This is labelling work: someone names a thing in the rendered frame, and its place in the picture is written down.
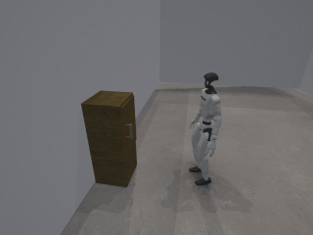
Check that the handle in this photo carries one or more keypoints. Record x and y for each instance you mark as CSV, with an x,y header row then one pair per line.
x,y
130,131

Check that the robot left forearm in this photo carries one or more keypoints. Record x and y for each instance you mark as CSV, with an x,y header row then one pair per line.
x,y
215,129

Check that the cupboard door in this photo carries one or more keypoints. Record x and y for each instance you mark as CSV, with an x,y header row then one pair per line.
x,y
128,117

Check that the robot right hand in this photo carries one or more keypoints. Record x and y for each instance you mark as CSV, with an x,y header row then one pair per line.
x,y
193,122

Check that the robot left upper arm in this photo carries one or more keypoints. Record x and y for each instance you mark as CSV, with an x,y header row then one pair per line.
x,y
216,102

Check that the robot right forearm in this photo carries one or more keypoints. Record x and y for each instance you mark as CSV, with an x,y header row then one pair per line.
x,y
198,115

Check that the robot left hand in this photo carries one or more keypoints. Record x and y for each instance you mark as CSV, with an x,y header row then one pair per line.
x,y
210,146

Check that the robot right shin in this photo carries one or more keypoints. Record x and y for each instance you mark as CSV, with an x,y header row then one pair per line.
x,y
196,156

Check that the robot right thigh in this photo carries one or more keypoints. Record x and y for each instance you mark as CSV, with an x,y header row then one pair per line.
x,y
196,136

